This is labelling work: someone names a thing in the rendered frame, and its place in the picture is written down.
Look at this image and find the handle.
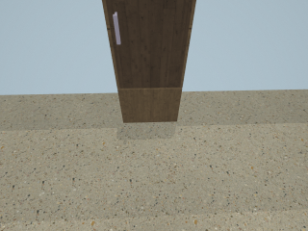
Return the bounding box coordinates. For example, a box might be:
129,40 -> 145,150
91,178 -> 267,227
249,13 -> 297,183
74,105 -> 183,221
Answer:
113,12 -> 121,45

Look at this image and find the cupboard door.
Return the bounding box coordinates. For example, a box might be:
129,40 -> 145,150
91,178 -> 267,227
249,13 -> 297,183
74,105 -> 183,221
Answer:
106,0 -> 193,89

